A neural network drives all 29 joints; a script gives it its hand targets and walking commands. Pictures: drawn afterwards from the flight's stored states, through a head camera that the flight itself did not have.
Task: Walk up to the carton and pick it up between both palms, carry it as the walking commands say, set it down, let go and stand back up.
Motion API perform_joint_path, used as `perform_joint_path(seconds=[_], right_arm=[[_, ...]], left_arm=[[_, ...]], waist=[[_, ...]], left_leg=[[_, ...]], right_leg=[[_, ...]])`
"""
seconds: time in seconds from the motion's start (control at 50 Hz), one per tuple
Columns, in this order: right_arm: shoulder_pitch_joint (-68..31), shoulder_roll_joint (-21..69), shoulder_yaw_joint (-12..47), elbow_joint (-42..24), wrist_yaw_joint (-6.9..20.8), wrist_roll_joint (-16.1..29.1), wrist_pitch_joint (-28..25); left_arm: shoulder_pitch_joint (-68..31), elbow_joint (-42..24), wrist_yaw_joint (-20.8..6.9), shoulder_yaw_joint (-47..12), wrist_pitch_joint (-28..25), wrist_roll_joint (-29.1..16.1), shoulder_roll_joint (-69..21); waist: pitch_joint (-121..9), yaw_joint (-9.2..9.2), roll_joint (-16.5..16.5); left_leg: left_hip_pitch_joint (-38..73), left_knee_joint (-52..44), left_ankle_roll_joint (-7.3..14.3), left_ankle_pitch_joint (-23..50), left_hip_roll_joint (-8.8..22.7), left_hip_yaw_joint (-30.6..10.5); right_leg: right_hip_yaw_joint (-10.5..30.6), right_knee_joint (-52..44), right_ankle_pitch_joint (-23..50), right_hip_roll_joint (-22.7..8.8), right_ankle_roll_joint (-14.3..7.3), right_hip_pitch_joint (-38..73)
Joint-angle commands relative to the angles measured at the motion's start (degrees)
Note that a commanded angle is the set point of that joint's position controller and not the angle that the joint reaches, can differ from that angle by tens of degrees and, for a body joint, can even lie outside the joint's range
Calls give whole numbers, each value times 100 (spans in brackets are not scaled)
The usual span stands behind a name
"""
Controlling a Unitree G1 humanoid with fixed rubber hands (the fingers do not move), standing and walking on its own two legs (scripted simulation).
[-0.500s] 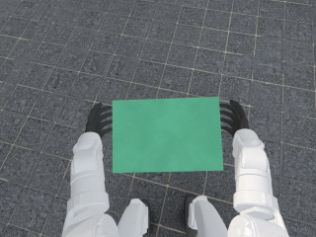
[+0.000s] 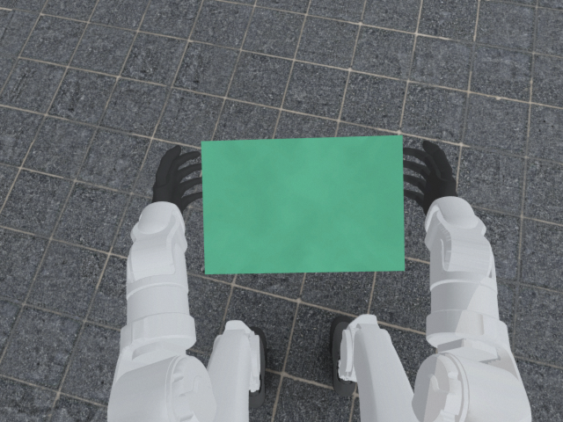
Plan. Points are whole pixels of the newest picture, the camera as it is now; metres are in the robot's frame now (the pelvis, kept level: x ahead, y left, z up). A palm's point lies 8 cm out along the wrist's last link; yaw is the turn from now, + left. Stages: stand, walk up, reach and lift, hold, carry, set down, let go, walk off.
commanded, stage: set down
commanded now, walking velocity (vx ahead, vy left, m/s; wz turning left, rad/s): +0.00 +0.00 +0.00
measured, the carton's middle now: (300, 205) +0.44 -0.01 -0.16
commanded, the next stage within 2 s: none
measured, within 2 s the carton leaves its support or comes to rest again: neither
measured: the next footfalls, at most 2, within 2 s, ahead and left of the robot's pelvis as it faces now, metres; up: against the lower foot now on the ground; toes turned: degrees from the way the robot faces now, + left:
none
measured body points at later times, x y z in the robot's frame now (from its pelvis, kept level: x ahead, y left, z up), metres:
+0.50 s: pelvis -0.01 -0.01 -0.07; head +0.26 -0.01 +0.28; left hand +0.46 +0.18 -0.17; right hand +0.46 -0.20 -0.17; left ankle +0.07 +0.12 -0.60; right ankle +0.10 -0.12 -0.60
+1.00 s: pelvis -0.03 +0.00 -0.14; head +0.28 -0.02 +0.18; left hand +0.48 +0.17 -0.25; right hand +0.48 -0.20 -0.26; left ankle +0.07 +0.12 -0.60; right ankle +0.10 -0.12 -0.60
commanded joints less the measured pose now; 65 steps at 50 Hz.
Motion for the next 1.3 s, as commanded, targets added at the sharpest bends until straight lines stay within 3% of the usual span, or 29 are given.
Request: perform_joint_path(seconds=[0.0,0.22,0.62,0.98,1.28], right_arm=[[-3036,4886,3441,428,1674,1043,-37],[-3681,4751,3303,679,1563,1128,-55],[-4339,4516,3456,730,1317,1420,-271],[-5415,4161,3262,1126,1194,1515,-291],[-5962,3833,3356,1304,1047,1789,-490]], left_arm=[[-3021,566,-1675,-3433,13,-973,-4864],[-3614,835,-1621,-3310,-8,-1090,-4764],[-4230,869,-1413,-3441,-213,-1330,-4498],[-5249,1276,-1280,-3157,-257,-1459,-4170],[-5746,1376,-1109,-3202,-420,-1646,-3881]], waist=[[-4561,-70,-89],[-4930,-130,-171],[-5782,-67,-147],[-5651,-98,-208],[-5603,-132,-270]], left_leg=[[1555,-548,7,698,-917,48],[794,97,2,357,-943,146],[-236,1126,-90,951,-888,300],[-1030,1936,-49,208,-862,428],[-1435,2773,-35,302,-811,467]], right_leg=[[80,-160,837,997,7,2976],[-1,422,466,991,32,2246],[-24,1411,1091,995,89,1313],[-88,2257,378,920,92,479],[-99,3118,553,830,89,234]])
